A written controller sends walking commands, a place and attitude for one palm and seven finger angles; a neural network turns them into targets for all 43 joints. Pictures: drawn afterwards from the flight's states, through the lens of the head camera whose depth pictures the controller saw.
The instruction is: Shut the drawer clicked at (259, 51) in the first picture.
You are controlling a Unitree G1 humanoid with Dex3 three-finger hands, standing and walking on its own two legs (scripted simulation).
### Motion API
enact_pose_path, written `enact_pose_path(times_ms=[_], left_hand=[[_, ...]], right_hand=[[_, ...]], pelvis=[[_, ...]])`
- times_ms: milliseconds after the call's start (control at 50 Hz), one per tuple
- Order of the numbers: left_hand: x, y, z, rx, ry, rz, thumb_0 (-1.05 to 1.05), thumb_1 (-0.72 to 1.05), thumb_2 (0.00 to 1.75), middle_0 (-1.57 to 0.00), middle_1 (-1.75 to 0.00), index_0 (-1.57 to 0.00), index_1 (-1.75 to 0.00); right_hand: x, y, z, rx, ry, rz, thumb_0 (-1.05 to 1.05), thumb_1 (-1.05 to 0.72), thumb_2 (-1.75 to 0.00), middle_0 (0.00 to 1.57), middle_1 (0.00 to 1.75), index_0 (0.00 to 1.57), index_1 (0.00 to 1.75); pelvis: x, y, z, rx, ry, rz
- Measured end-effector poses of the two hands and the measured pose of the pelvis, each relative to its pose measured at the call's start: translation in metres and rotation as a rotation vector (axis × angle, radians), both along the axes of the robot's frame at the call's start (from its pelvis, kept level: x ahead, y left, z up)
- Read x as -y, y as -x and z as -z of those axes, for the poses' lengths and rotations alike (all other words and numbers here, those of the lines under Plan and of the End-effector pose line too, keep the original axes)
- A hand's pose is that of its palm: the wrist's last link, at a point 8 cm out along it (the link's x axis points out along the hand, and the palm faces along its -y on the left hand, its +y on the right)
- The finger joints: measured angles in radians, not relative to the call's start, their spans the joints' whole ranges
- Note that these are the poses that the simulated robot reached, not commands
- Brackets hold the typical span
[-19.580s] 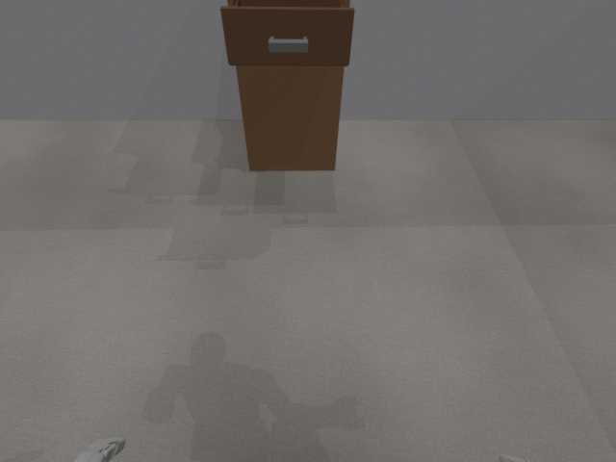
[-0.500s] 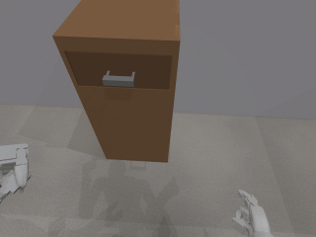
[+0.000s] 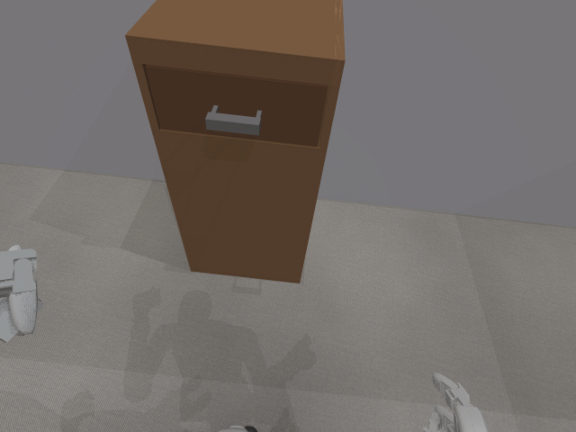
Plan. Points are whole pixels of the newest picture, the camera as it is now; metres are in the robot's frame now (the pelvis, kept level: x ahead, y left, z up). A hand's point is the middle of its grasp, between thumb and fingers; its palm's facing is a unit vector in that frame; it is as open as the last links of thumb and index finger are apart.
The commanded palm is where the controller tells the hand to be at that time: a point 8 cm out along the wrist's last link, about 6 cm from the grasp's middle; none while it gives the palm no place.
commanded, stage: step back with the hand held close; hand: left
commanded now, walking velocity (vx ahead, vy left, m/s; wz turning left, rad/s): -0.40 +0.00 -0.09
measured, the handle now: (235, 117) +0.73 +0.15 +0.01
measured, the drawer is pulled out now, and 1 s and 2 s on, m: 0.00 0.00 0.00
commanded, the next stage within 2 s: stop stepping back and stand still in 0.20 s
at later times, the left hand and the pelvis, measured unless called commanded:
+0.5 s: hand out of the picture +0.10 +0.28 +0.16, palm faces +0.40 -0.86 -0.33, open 3.2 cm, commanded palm +0.07 +0.30 +0.18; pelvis -0.07 +0.03 -0.01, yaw -2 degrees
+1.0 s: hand out of the picture +0.06 +0.34 +0.16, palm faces +0.35 -0.89 -0.28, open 3.2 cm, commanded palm +0.01 +0.37 +0.18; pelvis -0.15 +0.10 -0.01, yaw -7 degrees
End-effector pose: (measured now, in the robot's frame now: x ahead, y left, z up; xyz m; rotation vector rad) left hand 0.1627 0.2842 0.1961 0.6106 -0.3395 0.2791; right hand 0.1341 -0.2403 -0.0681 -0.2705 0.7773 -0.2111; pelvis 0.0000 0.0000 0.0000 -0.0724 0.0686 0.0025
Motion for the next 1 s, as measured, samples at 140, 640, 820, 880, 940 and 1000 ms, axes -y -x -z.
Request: enact_pose_path(times_ms=[140, 640, 820, 880, 940, 1000], left_hand=[[0.028, 0.018, 0.016, -0.095, 0.012, 0.086, 0.01, 0.89, 0.90, -1.40, -1.60, -1.40, -1.60], [-0.045, 0.081, 0.026, 0.008, 0.238, 0.035, 0.02, 0.89, 0.90, -1.41, -1.60, -1.41, -1.60], [-0.040, 0.128, -0.020, -0.040, 0.036, 0.196, 0.01, 0.89, 0.90, -1.40, -1.60, -1.40, -1.60], [-0.059, 0.140, -0.005, -0.063, 0.066, 0.135, 0.01, 0.89, 0.90, -1.40, -1.60, -1.40, -1.60], [-0.084, 0.144, 0.010, -0.015, 0.138, 0.065, 0.01, 0.88, 0.90, -1.41, -1.60, -1.41, -1.60], [-0.101, 0.141, 0.031, 0.054, 0.251, 0.024, 0.01, 0.89, 0.90, -1.41, -1.60, -1.41, -1.60]], right_hand=[[0.000, 0.002, 0.016, 0.004, -0.040, -0.067, 0.01, -0.90, -0.90, 0.21, 0.30, 0.21, 0.30], [-0.053, 0.110, -0.026, 0.078, 0.040, -0.004, 0.01, -0.91, -0.90, 0.20, 0.30, 0.20, 0.29], [-0.099, 0.133, -0.027, 0.135, -0.072, 0.012, 0.01, -0.90, -0.90, 0.21, 0.30, 0.21, 0.30], [-0.097, 0.145, -0.012, 0.105, -0.059, 0.036, 0.01, -0.90, -0.90, 0.21, 0.30, 0.21, 0.30], [-0.096, 0.165, -0.004, 0.054, -0.031, 0.065, 0.01, -0.90, -0.90, 0.21, 0.30, 0.21, 0.30], [-0.092, 0.181, -0.001, 0.036, 0.040, 0.081, 0.01, -0.90, -0.90, 0.21, 0.30, 0.21, 0.30]], pelvis=[[0.009, 0.044, 0.005, -0.049, -0.024, 0.075], [-0.052, 0.111, -0.008, 0.090, 0.006, 0.078], [-0.073, 0.140, -0.011, 0.077, -0.015, 0.140], [-0.085, 0.152, -0.001, 0.107, -0.018, 0.163], [-0.092, 0.152, 0.003, 0.122, -0.016, 0.143], [-0.103, 0.151, 0.014, 0.123, 0.001, 0.118]])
